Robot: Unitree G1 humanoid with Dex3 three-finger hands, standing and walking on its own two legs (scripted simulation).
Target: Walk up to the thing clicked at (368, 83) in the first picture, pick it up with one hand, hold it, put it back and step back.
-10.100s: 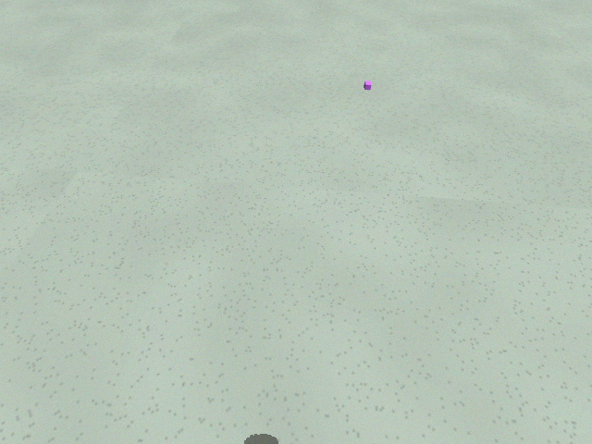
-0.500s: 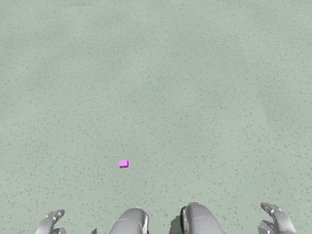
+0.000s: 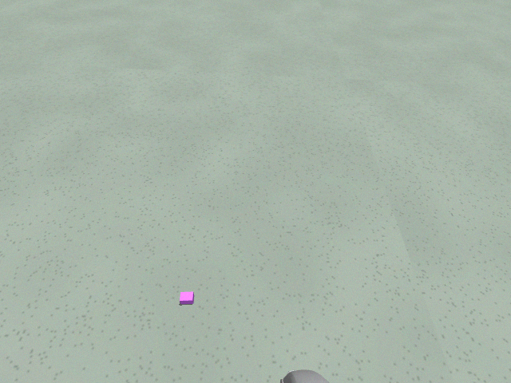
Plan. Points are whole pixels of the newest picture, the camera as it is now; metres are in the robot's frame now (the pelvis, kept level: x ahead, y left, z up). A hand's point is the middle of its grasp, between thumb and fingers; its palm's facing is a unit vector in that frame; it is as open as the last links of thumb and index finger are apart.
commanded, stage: walk up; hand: left
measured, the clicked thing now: (187, 297) +0.57 +0.24 -0.75
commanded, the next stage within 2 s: none
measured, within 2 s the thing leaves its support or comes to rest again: neither
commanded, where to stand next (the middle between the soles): +0.16 +0.01 m, yaw -5 degrees
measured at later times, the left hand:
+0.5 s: hand out of the picture +0.08 +0.28 -0.12, palm faces -0.04 -0.88 -0.47, open 7.4 cm
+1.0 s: hand out of the picture +0.01 +0.32 -0.14, palm faces -0.08 -0.91 -0.40, open 7.3 cm
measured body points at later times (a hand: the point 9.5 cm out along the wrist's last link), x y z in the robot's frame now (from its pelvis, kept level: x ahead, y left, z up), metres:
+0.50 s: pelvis +0.05 -0.01 +0.00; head +0.07 -0.04 +0.45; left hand +0.08 +0.32 -0.09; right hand +0.14 -0.31 -0.13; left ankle +0.18 +0.14 -0.70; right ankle +0.01 -0.13 -0.73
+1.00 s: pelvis +0.00 +0.04 -0.01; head -0.01 +0.03 +0.44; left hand +0.02 +0.37 -0.12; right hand +0.07 -0.29 -0.12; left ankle +0.14 +0.12 -0.72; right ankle -0.05 -0.05 -0.73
